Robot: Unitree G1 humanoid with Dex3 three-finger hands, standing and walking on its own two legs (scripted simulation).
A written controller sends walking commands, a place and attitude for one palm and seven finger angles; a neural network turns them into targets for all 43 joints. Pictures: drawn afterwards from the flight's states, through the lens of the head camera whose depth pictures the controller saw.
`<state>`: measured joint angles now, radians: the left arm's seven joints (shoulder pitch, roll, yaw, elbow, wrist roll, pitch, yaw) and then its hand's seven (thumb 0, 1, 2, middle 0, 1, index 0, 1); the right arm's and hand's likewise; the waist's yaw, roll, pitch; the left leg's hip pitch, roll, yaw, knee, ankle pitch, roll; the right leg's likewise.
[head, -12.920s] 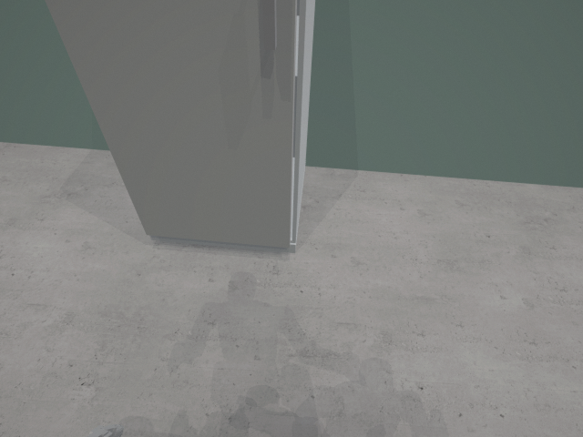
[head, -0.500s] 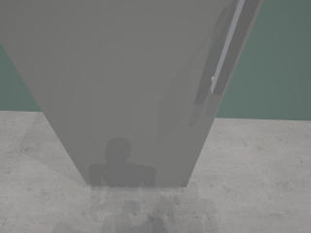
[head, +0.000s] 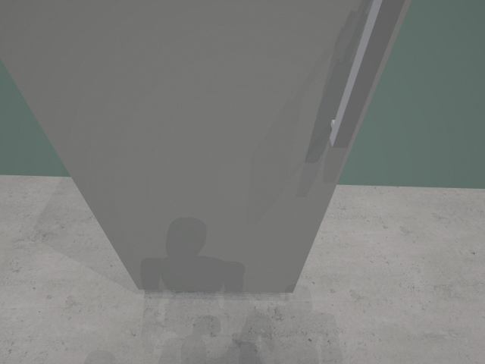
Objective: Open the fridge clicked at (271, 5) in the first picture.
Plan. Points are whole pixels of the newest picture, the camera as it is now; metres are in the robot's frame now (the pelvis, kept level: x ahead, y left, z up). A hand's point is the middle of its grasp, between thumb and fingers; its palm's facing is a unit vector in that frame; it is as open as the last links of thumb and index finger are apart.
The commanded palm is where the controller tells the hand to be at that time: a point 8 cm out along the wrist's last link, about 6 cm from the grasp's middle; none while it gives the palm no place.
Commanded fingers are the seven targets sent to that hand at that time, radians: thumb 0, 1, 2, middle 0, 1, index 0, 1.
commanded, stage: look again from close up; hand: right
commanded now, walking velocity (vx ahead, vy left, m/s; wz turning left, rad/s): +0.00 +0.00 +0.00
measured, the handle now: (358, 69) +0.48 -0.14 +0.27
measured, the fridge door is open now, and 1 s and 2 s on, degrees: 0 0 0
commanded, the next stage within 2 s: raise the hand to about handle height in 0.58 s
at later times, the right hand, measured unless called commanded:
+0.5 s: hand out of the picture +0.00 -0.18 -0.17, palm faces +0.03 +0.98 -0.20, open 7.4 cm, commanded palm none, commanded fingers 0.00 -0.90 -0.90 0.20 0.30 0.20 0.30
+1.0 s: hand (381, 334) +0.18 -0.19 +0.02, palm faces -0.03 +1.00 -0.04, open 8.1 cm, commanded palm +0.12 -0.25 +0.00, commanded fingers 0.00 -0.50 -0.73 0.23 0.56 0.23 0.56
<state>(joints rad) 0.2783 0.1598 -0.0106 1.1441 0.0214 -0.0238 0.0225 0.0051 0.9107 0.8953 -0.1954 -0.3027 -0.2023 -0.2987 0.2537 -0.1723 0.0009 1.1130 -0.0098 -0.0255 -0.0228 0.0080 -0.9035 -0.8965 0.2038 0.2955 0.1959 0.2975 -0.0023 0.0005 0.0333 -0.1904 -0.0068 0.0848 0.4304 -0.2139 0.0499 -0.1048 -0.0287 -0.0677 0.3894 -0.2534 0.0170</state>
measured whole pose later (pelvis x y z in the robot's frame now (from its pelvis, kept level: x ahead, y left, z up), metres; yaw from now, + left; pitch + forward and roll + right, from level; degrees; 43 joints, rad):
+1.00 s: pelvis -0.03 +0.00 -0.05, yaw +0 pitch +5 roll -2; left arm 0.19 0.28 0.05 0.59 -0.01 -0.34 -0.02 0.01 0.91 0.90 -0.20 -0.30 -0.20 -0.30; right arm 0.37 -0.22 -0.17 0.07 0.27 -0.44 0.30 0.01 -0.72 -0.82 0.21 0.41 0.21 0.42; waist 0.02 0.04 -0.10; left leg -0.62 0.03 0.07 0.90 -0.38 0.05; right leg -0.53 -0.02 -0.07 0.87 -0.43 0.01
